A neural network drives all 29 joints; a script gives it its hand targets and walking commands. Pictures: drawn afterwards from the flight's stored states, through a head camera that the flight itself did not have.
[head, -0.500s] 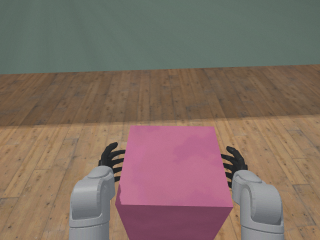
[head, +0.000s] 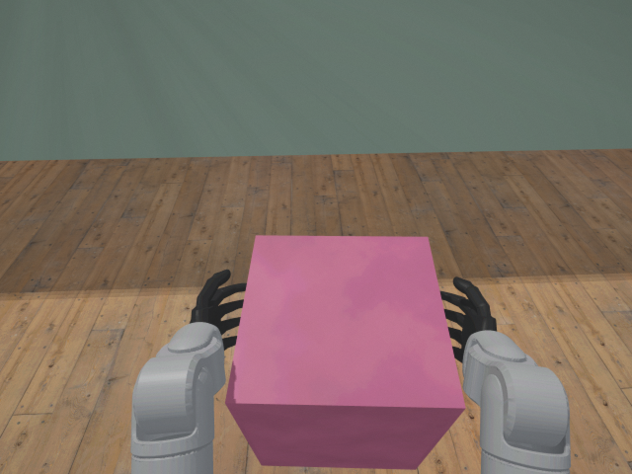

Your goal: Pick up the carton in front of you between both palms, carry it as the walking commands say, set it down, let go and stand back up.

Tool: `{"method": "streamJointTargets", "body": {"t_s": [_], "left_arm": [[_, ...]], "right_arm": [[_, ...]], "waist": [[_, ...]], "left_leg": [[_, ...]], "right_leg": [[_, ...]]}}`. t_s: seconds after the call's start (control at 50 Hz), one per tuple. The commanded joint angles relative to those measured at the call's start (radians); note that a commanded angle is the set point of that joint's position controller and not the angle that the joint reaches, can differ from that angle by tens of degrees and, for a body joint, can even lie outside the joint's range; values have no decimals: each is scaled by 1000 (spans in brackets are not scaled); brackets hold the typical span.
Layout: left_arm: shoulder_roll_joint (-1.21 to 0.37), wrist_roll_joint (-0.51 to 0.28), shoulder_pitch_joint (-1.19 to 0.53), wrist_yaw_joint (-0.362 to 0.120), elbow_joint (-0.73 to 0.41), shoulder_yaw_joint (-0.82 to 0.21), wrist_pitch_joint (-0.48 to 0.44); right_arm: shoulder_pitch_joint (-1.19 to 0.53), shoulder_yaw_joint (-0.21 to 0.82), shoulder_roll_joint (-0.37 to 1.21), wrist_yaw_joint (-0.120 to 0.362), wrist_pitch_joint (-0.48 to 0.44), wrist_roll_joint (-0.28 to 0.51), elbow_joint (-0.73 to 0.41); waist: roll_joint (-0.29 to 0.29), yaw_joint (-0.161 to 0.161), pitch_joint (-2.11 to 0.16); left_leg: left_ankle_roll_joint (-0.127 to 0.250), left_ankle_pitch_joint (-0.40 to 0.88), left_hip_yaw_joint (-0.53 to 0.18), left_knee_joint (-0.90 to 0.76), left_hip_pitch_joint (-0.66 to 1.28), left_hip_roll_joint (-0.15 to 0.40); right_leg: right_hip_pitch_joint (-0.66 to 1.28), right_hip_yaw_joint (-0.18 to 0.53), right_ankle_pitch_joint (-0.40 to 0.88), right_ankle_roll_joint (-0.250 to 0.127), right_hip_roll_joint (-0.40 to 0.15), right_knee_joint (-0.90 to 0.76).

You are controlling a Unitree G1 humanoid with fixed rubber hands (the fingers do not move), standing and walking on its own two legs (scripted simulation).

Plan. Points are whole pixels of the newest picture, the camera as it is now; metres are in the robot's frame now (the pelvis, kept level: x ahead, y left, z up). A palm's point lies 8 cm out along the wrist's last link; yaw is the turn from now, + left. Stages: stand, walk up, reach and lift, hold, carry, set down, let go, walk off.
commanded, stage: carry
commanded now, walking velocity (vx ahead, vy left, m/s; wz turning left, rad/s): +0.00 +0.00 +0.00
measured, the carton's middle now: (339, 358) +0.28 +0.00 +0.03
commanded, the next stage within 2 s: none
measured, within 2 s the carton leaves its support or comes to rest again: neither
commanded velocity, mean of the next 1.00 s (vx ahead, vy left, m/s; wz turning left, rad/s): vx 0.00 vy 0.00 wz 0.00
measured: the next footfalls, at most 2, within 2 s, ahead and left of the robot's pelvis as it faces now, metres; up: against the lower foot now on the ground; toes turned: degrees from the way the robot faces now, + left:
right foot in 0.38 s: +0.29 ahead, -0.12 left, +0.00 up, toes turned +21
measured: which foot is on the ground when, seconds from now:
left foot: down 0.00-1.00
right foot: down 0.00-0.02, up 0.04-0.36, down 0.38-1.00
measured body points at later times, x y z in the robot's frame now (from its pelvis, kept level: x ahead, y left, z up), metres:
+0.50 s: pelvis +0.22 +0.00 +0.02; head +0.20 -0.01 +0.46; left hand +0.50 +0.15 +0.11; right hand +0.50 -0.15 +0.09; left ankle +0.13 +0.10 -0.72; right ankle +0.26 -0.10 -0.72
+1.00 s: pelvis +0.23 +0.00 +0.01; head +0.22 +0.00 +0.46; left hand +0.51 +0.17 +0.06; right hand +0.52 -0.14 +0.06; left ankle +0.13 +0.10 -0.72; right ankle +0.26 -0.11 -0.72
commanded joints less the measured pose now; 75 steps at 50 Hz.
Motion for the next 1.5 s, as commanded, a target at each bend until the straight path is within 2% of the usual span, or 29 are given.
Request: {"method": "streamJointTargets", "body": {"t_s": [0.0, 0.02, 0.04, 0.06, 0.08, 0.1, 0.12, 0.18, 0.22, 0.28, 0.32, 0.34, 0.36, 0.38, 0.4, 0.42, 0.44, 0.5, 0.52, 0.58, 0.64, 0.78, 0.88, 1.0, 1.18, 1.26, 1.34, 1.42, 1.48], "left_arm": [[-800, -400, -437, -241, -10, -686, 47], [-815, -408, -459, -243, -14, -698, 51], [-851, -410, -470, -246, 3, -703, 45], [-881, -411, -480, -249, 6, -706, 34], [-912, -410, -486, -249, 4, -712, 23], [-930, -407, -487, -247, -1, -718, 13], [-959, -406, -485, -243, 2, -728, 5], [-978, -387, -415, -229, 10, -729, -16], [-966, -379, -399, -221, -5, -731, -21], [-932, -386, -409, -219, -33, -733, -10], [-912, -387, -402, -227, -20, -726, 3], [-900, -387, -398, -233, -6, -719, 10], [-883, -389, -400, -240, 7, -709, 19], [-876, -383, -409, -248, 33, -704, 25], [-882, -380, -394, -254, 80, -691, 23], [-891, -380, -371, -259, 115, -678, 18], [-907, -381, -376, -262, 126, -672, 14], [-935, -385, -404, -260, 122, -668, 5], [-943, -386, -416, -259, 123, -669, 2], [-951, -381, -412, -256, 119, -682, -12], [-956, -373, -410, -258, 129, -699, -35], [-941, -339, -408, -265, 163, -708, -122], [-899, -294, -379, -265, 212, -670, -187], [-842, -218, -386, -260, 287, -592, -290], [-835, -73, -467, -267, 548, -392, -482], [-887, -47, -526, -282, 634, -355, -556], [-927, -52, -536, -290, 641, -374, -574], [-936, -87, -503, -288, 584, -431, -535], [-917, -88, -479, -286, 569, -431, -508]], "right_arm": [[-434, 663, 777, 262, 14, 391, 21], [-428, 660, 803, 264, 9, 398, 45], [-442, 664, 836, 267, 5, 410, 29], [-459, 672, 877, 270, -3, 422, 21], [-481, 681, 913, 273, -12, 430, 5], [-494, 691, 941, 277, -21, 433, -5], [-500, 692, 951, 279, -28, 437, -8], [-465, 695, 943, 287, -38, 440, -25], [-443, 692, 926, 290, -41, 438, -35], [-424, 684, 893, 287, -34, 425, -41], [-418, 679, 873, 283, -25, 408, -23], [-415, 676, 864, 281, -21, 397, -7], [-409, 672, 852, 279, -17, 383, 15], [-419, 678, 846, 277, -10, 378, 23], [-434, 688, 847, 275, 2, 387, 21], [-456, 695, 852, 276, 8, 393, 18], [-486, 705, 864, 278, 8, 402, 20], [-529, 723, 894, 280, -3, 423, 20], [-536, 725, 902, 280, -6, 427, 26], [-508, 726, 916, 278, -23, 420, 46], [-483, 725, 925, 280, -50, 402, 79], [-451, 703, 912, 286, -144, 345, 139], [-421, 666, 868, 280, -210, 297, 184], [-435, 597, 818, 273, -317, 228, 255], [-529, 411, 816, 284, -509, 95, 510], [-587, 373, 869, 299, -583, 65, 593], [-597, 391, 908, 308, -600, 71, 604], [-563, 449, 916, 306, -562, 108, 545], [-539, 448, 896, 303, -535, 110, 527]], "waist": [[170, -36, -261], [359, -38, -299], [278, -31, -290], [196, -32, -295], [105, -27, -281], [89, -19, -277], [107, -14, -280], [138, -10, -285], [167, -14, -271], [187, -21, -259], [145, -12, -232], [120, -11, -217], [80, -13, -217], [-17, -19, -231], [-85, -14, -257], [-117, -12, -241], [-105, -12, -237], [-75, -8, -249], [-63, -8, -268], [-26, -7, -298], [-16, -7, -301], [39, -7, -264], [37, -8, -240], [17, -9, -197], [15, -5, -154], [13, -5, -162], [9, -5, -184], [9, -6, -198], [11, -5, -195]], "left_leg": [[120, -19, -412, -89, 647, 256], [223, 238, -659, -191, 746, 369], [232, 450, -564, -161, 715, 372], [207, 587, -458, -128, 667, 340], [156, 587, -363, -133, 603, 313], [117, 531, -296, -162, 548, 287], [92, 492, -236, -179, 517, 260], [94, 534, -120, -177, 476, 219], [95, 590, -80, -155, 481, 207], [83, 515, -55, -124, 472, 189], [42, 367, -28, -64, 432, 150], [13, 265, -38, -41, 382, 134], [-13, 135, -43, -13, 307, 128], [-37, -10, -58, 29, 240, 94], [-47, -107, -98, 14, 239, 74], [-50, -129, -105, 4, 263, 71], [-49, -81, -111, 1, 298, 77], [-53, 107, -106, 12, 335, 90], [-55, 148, -105, 21, 339, 90], [-59, 191, -100, 42, 335, 83], [-61, 202, -101, 40, 341, 77], [-48, 343, -106, 42, 390, 100], [-34, 297, -107, 38, 376, 111], [-25, 119, -109, 8, 318, 104], [-10, -93, -127, -53, 261, 98], [-3, -138, -133, -63, 254, 95], [1, -134, -135, -58, 259, 94], [1, -110, -134, -47, 262, 95], [1, -106, -133, -43, 254, 96]], "right_leg": [[-451, -44, 454, 5, 2, 612], [-650, 35, 1, 16, 105, 826], [-692, 131, -49, -5, 57, 939], [-691, 162, -38, -27, 19, 932], [-674, 175, 18, -38, -25, 847], [-632, 177, 71, -38, -45, 733], [-583, 152, 108, -35, -37, 642], [-485, 101, 145, -22, 1, 394], [-466, 63, 216, -19, 28, 262], [-415, 30, 363, -14, 32, 154], [-320, 5, 548, -9, 24, -7], [-250, 19, 619, -10, -5, -46], [-160, 78, 755, -17, -86, -23], [-83, 147, 1032, -61, -175, 65], [-59, 186, 1063, -111, -201, 90], [-106, 198, 1000, -120, -196, 74], [-140, 178, 972, -114, -175, 76], [-165, 119, 1007, -84, -128, 135], [-150, 112, 1017, -88, -122, 154], [-131, 109, 1073, -102, -120, 186], [-138, 107, 1088, -105, -117, 196], [-227, 86, 869, -86, -85, 201], [-254, 89, 753, -86, -86, 207], [-253, 100, 690, -82, -96, 172], [-271, 116, 511, -75, -97, 108], [-269, 118, 476, -74, -95, 96], [-265, 116, 479, -72, -96, 94], [-264, 114, 497, -70, -98, 98], [-270, 113, 502, -68, -99, 100]]}}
